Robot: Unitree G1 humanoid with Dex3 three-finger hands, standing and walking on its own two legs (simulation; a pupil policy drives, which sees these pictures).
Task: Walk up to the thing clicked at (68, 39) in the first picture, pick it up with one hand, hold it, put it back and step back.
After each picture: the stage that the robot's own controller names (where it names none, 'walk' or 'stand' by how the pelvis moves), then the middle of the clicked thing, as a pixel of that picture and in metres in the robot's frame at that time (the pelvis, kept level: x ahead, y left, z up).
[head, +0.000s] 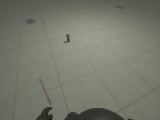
stand; (68, 37) +1.74 +0.59 -0.66
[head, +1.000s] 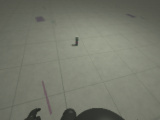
walk; (76, 40) +1.67 +0.27 -0.63
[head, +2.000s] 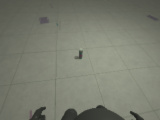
walk; (80, 53) +1.14 +0.16 -0.65
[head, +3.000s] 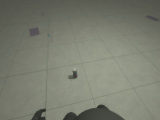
walk; (75, 73) +0.72 +0.21 -0.65
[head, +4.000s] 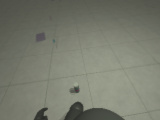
walk; (76, 87) +0.47 +0.22 -0.64
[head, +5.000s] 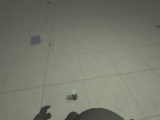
stand; (74, 94) +0.41 +0.18 -0.65
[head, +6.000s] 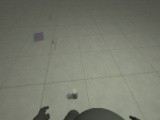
stand; (75, 94) +0.40 +0.17 -0.65
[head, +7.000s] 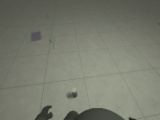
stand; (74, 92) +0.41 +0.18 -0.66
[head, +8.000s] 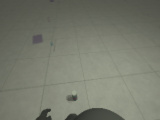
stand; (74, 95) +0.39 +0.18 -0.66
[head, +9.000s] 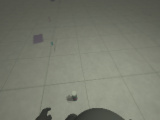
stand; (74, 96) +0.38 +0.18 -0.66
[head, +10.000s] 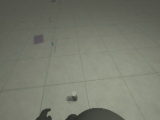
stand; (74, 96) +0.38 +0.18 -0.66
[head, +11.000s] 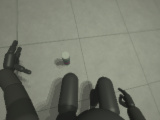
go down; (66, 59) +0.46 +0.21 -0.31
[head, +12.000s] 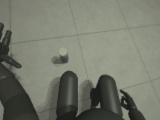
approach; (64, 56) +0.46 +0.22 -0.26
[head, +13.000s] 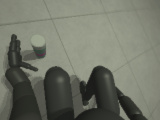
close in; (39, 48) +0.44 +0.27 -0.16
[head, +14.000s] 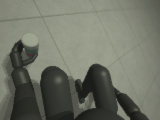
close; (31, 48) +0.44 +0.28 -0.15
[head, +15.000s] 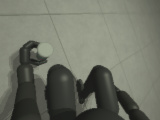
lift; (43, 53) +0.39 +0.25 -0.16
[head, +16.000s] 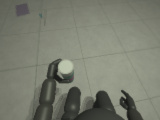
lift; (67, 73) +0.31 +0.16 +0.02
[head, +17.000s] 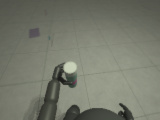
hold; (71, 76) +0.30 +0.13 +0.04
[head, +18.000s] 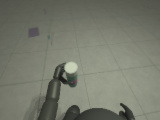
hold; (72, 76) +0.30 +0.13 +0.02
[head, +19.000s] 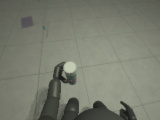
crouch; (71, 75) +0.32 +0.13 -0.02
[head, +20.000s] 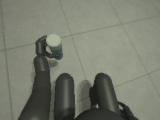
lower; (56, 49) +0.46 +0.20 -0.05
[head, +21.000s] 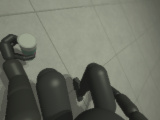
lower; (28, 49) +0.44 +0.26 -0.17
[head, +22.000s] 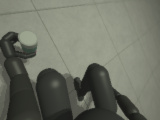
lower; (29, 47) +0.44 +0.27 -0.16
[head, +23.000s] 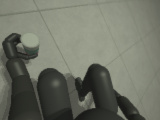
lower; (31, 48) +0.43 +0.27 -0.16
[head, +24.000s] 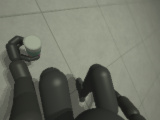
lower; (33, 50) +0.42 +0.26 -0.16
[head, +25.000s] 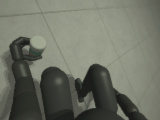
open; (36, 50) +0.42 +0.25 -0.16
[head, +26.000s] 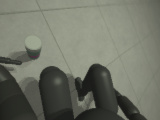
rise; (33, 49) +0.42 +0.26 -0.16
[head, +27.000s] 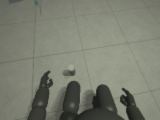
walk; (72, 70) +0.43 +0.18 -0.42
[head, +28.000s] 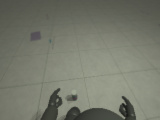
stand; (74, 95) +0.38 +0.16 -0.60
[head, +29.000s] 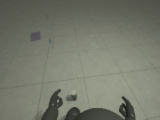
stand; (74, 95) +0.38 +0.17 -0.60
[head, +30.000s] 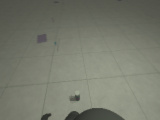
stand; (77, 95) +0.40 +0.15 -0.65
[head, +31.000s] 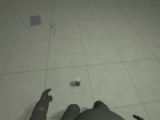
walk; (78, 81) +0.45 +0.11 -0.63
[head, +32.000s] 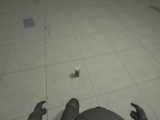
walk; (77, 72) +0.62 +0.16 -0.63
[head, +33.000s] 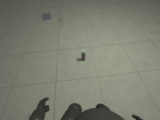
walk; (83, 55) +0.96 +0.16 -0.62
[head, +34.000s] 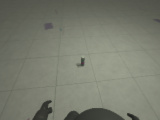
stand; (82, 61) +1.02 +0.14 -0.65
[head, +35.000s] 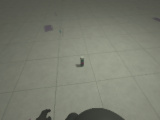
stand; (82, 61) +1.03 +0.16 -0.66
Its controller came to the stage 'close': yes
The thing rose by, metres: 0.67
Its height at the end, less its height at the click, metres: +0.00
